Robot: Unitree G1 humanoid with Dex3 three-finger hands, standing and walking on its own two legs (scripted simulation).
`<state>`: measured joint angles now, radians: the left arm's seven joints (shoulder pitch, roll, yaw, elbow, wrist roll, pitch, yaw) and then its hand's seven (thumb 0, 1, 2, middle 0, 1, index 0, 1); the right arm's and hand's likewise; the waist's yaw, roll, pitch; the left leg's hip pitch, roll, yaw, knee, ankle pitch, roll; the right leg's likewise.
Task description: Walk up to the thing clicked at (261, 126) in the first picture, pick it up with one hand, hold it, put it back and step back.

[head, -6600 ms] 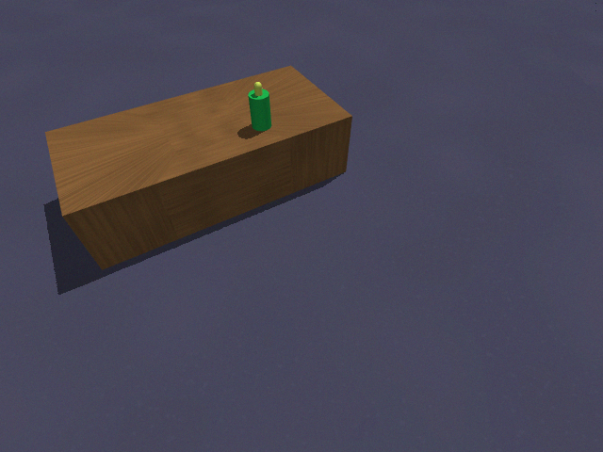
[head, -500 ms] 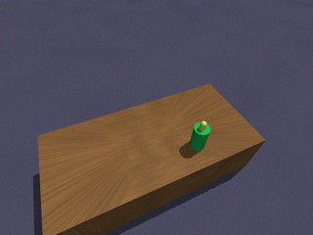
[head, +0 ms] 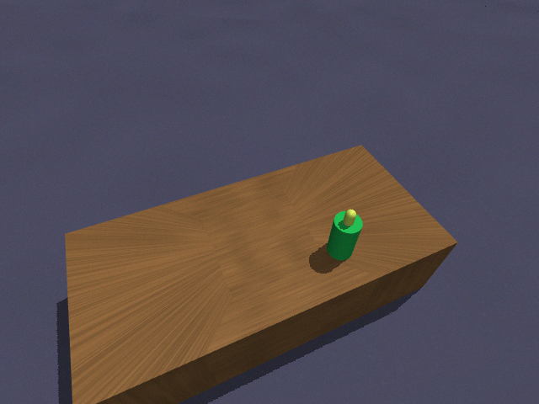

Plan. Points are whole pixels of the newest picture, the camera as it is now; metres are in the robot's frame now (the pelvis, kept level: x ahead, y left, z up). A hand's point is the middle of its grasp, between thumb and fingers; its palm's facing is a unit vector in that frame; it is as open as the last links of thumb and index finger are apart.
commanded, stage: stand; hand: right
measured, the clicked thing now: (345, 231) +0.66 -0.24 -0.35
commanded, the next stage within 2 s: walk up in 0.94 s
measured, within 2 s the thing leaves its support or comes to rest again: neither
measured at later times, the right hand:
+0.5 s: hand out of the picture +0.09 -0.25 -0.15, palm faces -0.02 +0.94 -0.34, open 7.4 cm
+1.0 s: hand out of the picture +0.07 -0.26 -0.15, palm faces +0.00 +0.93 -0.37, open 7.4 cm
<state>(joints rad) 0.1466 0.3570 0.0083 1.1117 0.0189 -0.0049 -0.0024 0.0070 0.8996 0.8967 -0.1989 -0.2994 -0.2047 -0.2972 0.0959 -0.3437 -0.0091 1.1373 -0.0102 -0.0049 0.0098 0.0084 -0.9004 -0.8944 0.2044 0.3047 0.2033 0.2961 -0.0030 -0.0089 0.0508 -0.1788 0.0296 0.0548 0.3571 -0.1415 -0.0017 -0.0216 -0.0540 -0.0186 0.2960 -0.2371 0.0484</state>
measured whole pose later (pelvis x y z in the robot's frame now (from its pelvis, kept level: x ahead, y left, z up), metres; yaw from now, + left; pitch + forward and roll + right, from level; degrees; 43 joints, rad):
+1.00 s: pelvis +0.00 -0.01 +0.00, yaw +1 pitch -2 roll +0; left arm 0.15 0.38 0.06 1.05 0.07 0.05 -0.04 0.01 0.90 0.90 -0.20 -0.30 -0.21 -0.30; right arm 0.16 -0.33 -0.04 1.09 -0.01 -0.04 -0.01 0.01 -0.90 -0.89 0.21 0.30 0.21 0.30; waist 0.00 -0.03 0.06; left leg -0.21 0.02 0.04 0.38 -0.15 0.00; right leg -0.14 -0.04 0.00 0.57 -0.42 0.01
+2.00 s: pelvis +0.14 -0.26 -0.04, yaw +21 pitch -3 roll +0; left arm 0.22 0.39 0.06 0.84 0.02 -0.02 0.01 0.01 0.90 0.90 -0.20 -0.30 -0.21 -0.30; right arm 0.19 -0.42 -0.06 0.80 -0.03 0.06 -0.01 0.01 -0.90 -0.89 0.21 0.31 0.21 0.30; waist 0.01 0.06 0.12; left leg -0.48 -0.03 -0.16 1.06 -0.53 0.02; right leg -0.35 -0.07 -0.03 0.76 -0.36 0.04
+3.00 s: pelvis +0.11 -0.21 -0.01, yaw +25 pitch -3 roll +0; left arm 0.09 0.39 0.00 1.02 0.00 -0.02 0.00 0.01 0.90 0.90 -0.20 -0.30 -0.21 -0.30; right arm 0.09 -0.34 0.00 1.04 0.00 0.00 0.01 0.01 -0.90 -0.89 0.21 0.30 0.20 0.30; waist 0.01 0.00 0.08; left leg -0.21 -0.01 0.01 0.53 -0.28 0.02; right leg -0.21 -0.03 0.00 0.53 -0.27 0.02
